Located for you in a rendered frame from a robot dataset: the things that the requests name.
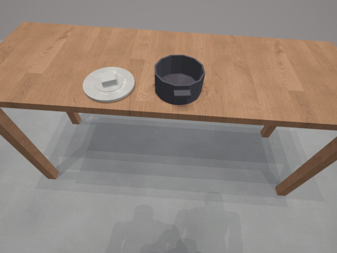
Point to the pot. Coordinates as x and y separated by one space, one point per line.
178 79

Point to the table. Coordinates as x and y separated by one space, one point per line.
274 82

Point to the knob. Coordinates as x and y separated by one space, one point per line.
108 78

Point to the lid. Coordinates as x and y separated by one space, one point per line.
93 88

